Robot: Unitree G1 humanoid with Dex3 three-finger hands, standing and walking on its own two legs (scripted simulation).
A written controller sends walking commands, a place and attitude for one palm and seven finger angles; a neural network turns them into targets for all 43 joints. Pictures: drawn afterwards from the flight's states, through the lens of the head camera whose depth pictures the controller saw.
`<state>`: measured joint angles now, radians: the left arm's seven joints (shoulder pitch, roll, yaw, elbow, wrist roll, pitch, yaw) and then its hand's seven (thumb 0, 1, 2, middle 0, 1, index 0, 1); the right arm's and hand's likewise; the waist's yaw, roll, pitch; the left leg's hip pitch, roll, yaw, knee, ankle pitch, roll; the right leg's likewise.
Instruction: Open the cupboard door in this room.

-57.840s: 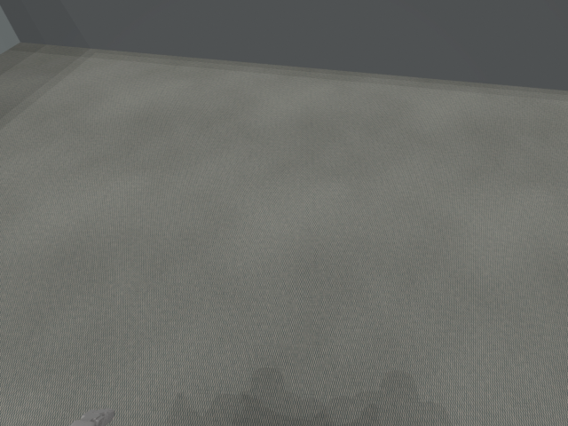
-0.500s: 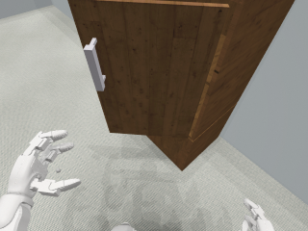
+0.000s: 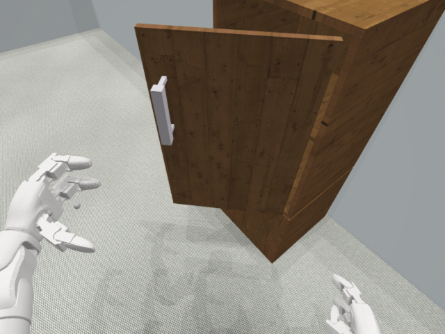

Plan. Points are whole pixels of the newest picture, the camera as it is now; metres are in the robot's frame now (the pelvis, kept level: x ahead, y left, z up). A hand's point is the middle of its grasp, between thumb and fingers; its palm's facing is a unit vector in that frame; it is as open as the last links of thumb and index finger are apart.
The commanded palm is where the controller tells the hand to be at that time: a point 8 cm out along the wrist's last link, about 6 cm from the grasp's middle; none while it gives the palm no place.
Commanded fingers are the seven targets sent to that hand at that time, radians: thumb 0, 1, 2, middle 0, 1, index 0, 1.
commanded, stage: raise the hand with hooked fingers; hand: left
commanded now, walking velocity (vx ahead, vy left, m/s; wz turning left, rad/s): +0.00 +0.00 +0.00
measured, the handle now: (165, 111) +0.54 +0.18 +0.10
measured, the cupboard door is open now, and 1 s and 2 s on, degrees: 44 44 44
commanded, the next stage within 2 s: move the hooked fingers beside the handle in 0.60 s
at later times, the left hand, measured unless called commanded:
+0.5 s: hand (89, 192) +0.30 +0.25 +0.12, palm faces +0.03 -1.00 -0.04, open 14.0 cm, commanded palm +0.27 +0.30 +0.12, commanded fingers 0.00 -0.50 0.30 -0.30 -1.20 -0.30 -1.20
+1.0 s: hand (106, 175) +0.34 +0.23 +0.12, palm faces +0.01 -1.00 -0.04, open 14.0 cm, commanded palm +0.31 +0.29 +0.12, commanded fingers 0.00 -0.50 0.30 -0.30 -1.20 -0.30 -1.20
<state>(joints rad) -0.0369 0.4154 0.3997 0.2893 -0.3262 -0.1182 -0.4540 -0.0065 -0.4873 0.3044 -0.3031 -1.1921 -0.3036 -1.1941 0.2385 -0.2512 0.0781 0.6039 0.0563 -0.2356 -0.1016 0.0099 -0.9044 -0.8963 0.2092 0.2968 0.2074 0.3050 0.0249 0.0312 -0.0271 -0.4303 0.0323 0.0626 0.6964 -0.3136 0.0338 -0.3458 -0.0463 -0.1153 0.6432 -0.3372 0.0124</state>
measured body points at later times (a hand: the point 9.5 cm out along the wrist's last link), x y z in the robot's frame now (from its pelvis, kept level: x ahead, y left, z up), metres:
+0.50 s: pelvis +0.00 -0.02 +0.01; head +0.02 -0.03 +0.46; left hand +0.29 +0.30 +0.12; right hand +0.16 -0.27 -0.07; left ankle +0.03 +0.09 -0.72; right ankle +0.00 -0.13 -0.72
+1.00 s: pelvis +0.00 -0.03 +0.00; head +0.03 -0.04 +0.45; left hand +0.33 +0.29 +0.12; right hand +0.15 -0.29 -0.09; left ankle +0.03 +0.09 -0.72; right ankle +0.00 -0.13 -0.72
